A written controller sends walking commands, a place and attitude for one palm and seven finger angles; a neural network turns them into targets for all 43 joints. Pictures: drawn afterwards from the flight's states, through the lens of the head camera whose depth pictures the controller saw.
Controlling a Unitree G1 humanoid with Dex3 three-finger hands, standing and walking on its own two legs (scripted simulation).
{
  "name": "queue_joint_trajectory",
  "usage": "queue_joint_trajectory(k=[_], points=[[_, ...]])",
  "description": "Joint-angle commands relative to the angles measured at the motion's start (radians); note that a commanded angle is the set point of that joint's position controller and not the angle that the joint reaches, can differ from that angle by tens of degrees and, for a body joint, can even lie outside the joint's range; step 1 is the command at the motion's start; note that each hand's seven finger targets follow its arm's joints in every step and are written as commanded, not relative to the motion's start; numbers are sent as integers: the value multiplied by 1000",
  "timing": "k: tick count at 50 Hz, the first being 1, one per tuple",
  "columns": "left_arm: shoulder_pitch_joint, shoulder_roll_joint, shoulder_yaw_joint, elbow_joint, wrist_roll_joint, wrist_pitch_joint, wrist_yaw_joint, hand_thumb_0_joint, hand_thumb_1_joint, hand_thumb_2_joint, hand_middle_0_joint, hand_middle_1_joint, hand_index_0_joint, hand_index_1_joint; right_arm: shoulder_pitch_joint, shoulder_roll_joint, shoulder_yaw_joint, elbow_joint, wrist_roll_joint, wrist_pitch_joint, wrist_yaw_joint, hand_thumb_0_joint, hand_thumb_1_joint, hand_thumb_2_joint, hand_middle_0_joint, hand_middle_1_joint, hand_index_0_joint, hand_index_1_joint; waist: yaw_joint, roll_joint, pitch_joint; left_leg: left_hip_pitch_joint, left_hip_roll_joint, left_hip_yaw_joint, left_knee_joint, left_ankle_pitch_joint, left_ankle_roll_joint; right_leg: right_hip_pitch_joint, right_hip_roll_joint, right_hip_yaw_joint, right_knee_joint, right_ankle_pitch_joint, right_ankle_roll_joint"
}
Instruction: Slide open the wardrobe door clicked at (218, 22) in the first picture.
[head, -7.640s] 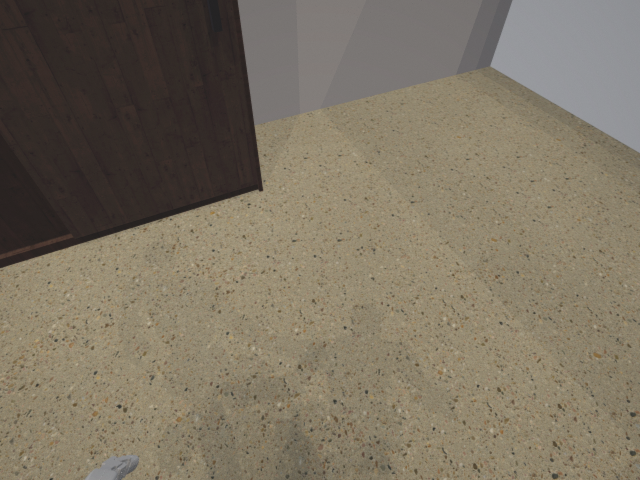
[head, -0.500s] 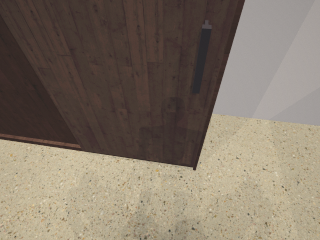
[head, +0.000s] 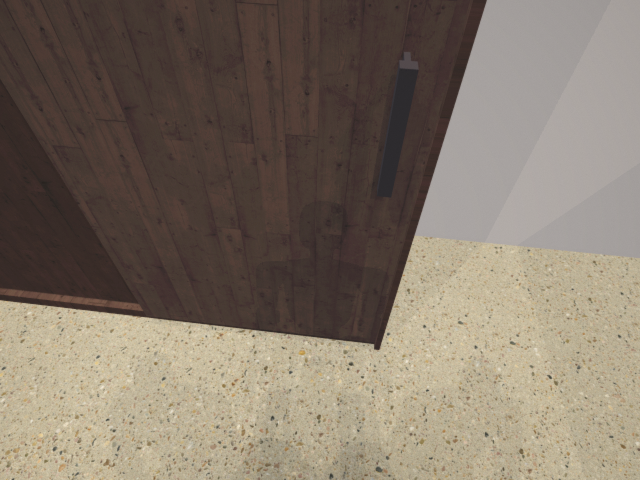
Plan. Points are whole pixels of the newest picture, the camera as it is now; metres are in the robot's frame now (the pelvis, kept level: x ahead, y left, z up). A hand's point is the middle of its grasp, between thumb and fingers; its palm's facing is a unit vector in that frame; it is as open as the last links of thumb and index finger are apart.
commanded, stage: shuffle to correct the standing spot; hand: right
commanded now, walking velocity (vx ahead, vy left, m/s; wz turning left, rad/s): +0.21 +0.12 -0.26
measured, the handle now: (394, 130) +0.64 -0.08 +0.11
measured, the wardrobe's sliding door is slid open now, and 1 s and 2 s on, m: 0.00 0.00 0.00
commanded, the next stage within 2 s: come to a stop and stand still in 1.44 s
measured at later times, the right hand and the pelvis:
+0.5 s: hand out of the picture +0.16 -0.18 -0.18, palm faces +0.05 +0.97 -0.24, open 7.2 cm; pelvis +0.13 +0.02 -0.01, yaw -2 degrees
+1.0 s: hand (410, 376) +0.33 -0.14 -0.17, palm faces -0.02 +0.98 -0.19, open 7.3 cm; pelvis +0.25 +0.06 +0.00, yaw -1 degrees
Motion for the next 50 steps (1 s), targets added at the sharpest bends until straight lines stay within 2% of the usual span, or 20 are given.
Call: queue_joint_trajectory(k=[1, 4, 7, 9, 10, 12, 16, 21, 22, 24, 26, 27, 30, 33, 34, 35, 36, 38, 42, 50], points=[[-141, 67, 24, -140, -2, -39, -12, 0, 900, 900, -200, -300, -200, -300, 161, -121, -36, 9, -2, -31, -20, 0, -900, -900, 200, 300, 200, 300, -41, 156, 183, 64, 306, -336, -306, -163, 220, -389, -91, 5, 382, -160, 16], [-116, 39, 19, -148, -9, -48, -19, 0, 900, 900, -200, -300, -200, -300, 98, -111, -34, 9, -13, -41, -18, 0, -900, -900, 200, 300, 200, 300, 0, 123, 167, 39, 251, -166, -203, 142, 189, -285, -121, -13, 270, -147, 21], [80, 57, 18, -83, 2, -62, -6, 0, 900, 900, -200, -300, -200, -300, 76, -105, -27, 12, 8, -31, -5, 0, -900, -900, 200, 300, 200, 300, 75, 64, 81, -155, 112, -3, 57, 256, 103, 172, -53, -96, -22, 68, 22], [304, 261, 66, -39, 15, -67, 20, 0, 900, 900, -200, -300, -200, -300, 44, -39, -12, -54, 11, -26, 14, 0, -900, -900, 200, 300, 200, 300, 141, -305, -31, -486, -45, 88, 568, -209, 7, 422, -476, 522, -276, 100, -152], [274, 274, 65, -35, 11, -59, 24, 0, 900, 900, -200, -300, -200, -300, -10, -66, -19, -79, -1, -22, 12, 0, -900, -900, 200, 300, 200, 300, 128, -190, 3, -501, -11, -13, 714, -238, 33, 319, -521, 556, -322, 21, -195], [119, 192, 46, -72, 10, -66, 28, 0, 900, 900, -200, -300, -200, -300, -66, -52, -26, -75, -4, -17, 17, 0, -900, -900, 200, 300, 200, 300, 70, -141, 109, -522, 69, -77, 747, -93, 27, 123, -462, 429, -344, -22, -167], [-12, 182, 39, -109, 12, -75, 29, 0, 900, 900, -200, -300, -200, -300, -14, -12, -27, -56, 3, 4, 35, 0, -900, -900, 200, 300, 200, 300, 2, -108, 49, -295, 64, -12, 422, -29, -1, -3, -350, 145, -318, 68, -100], [-37, 181, 54, -106, 13, -45, 19, 0, 900, 900, -200, -300, -200, -300, 32, -46, -33, -37, 0, -1, 34, 0, -900, -900, 200, 300, 200, 300, -30, -61, 33, -21, -21, 99, 75, 111, -8, -87, -280, 73, -169, -114, -34], [-39, 158, 49, -107, 12, -41, 15, 0, 900, 900, -200, -300, -200, -300, 71, -82, -41, -30, -1, -5, 29, 0, -900, -900, 200, 300, 200, 300, -57, 15, 39, 59, 1, 51, -2, 80, 7, -153, -229, 33, -58, -172, -5], [-76, 62, 25, -159, 0, -32, 6, 0, 900, 900, -200, -300, -200, -300, 130, -219, -64, -30, -1, -12, 8, 0, -900, -900, 200, 300, 200, 300, -92, 335, 34, 112, 318, -400, -270, -134, 169, -354, -77, -77, 385, -339, 52], [-136, 96, 34, -170, 3, -30, 3, 0, 900, 900, -200, -300, -200, -300, 59, -191, -66, -45, 0, -17, -4, 0, -900, -900, 200, 300, 200, 300, -70, 260, 70, 25, 301, -410, -287, -140, 225, -382, -129, 8, 587, -256, 44], [-131, 106, 36, -162, 4, -30, -1, 0, 900, 900, -200, -300, -200, -300, 0, -161, -57, -57, -1, -18, -8, 0, -900, -900, 200, 300, 200, 300, -43, 215, 74, -3, 273, -310, -253, -40, 220, -355, -153, 16, 591, -209, 47], [-87, 53, 21, -144, 1, -33, -8, 0, 900, 900, -200, -300, -200, -300, -70, -153, -48, -76, -11, -24, -13, 0, -900, -900, 200, 300, 200, 300, 2, 122, 34, -38, 210, -107, -134, 371, 199, -174, -143, -37, 319, -187, 63], [58, 61, 20, -90, 5, -44, 2, 0, 900, 900, -200, -300, -200, -300, -103, -153, -44, -78, 8, -7, 1, 0, -900, -900, 200, 300, 200, 300, 56, 84, -23, -94, 106, -4, 41, 350, 119, 116, -98, -107, -54, 116, 75], [118, 134, 32, -73, 9, -52, 14, 0, 900, 900, -200, -300, -200, -300, -98, -119, -37, -97, 14, 2, 9, 0, -900, -900, 200, 300, 200, 300, 75, -60, -36, -225, 54, 31, 199, 230, 64, 262, -207, 29, -133, 247, 40], [179, 247, 55, -73, 19, -54, 26, 0, 900, 900, -200, -300, -200, -300, -93, -71, -29, -124, 14, 7, 16, 0, -900, -900, 200, 300, 200, 300, 95, -311, -45, -420, -24, 89, 412, -115, -1, 342, -475, 367, -223, 433, -84], [188, 281, 57, -74, 18, -45, 35, 0, 900, 900, -200, -300, -200, -300, -148, -117, -33, -154, -1, 12, 17, 0, -900, -900, 200, 300, 200, 300, 108, -251, -6, -488, -20, 3, 590, -283, -2, 326, -579, 455, -237, 564, -175], [129, 232, 41, -79, 17, -51, 52, 0, 900, 900, -200, -300, -200, -300, -201, -127, -41, -145, -7, 17, 16, 0, -900, -900, 200, 300, 200, 300, 78, -199, 53, -538, 16, -75, 718, -198, -13, 273, -514, 334, -165, 854, -150], [33, 227, 41, -106, 10, -51, 57, 0, 900, 900, -200, -300, -200, -300, -162, -86, -43, -117, 4, 48, 28, 0, -900, -900, 200, 300, 200, 300, 27, -171, -12, -446, 13, -55, 582, -30, -33, 270, -389, 71, -144, 878, -62], [-17, 263, 80, -116, 9, -21, 41, 0, 900, 900, -200, -300, -200, -300, -166, -111, -46, -152, 7, 40, 34, 0, -900, -900, 200, 300, 200, 300, 13, -211, -30, -164, -36, 55, 81, 147, 0, 206, -343, 6, -61, 762, -5]])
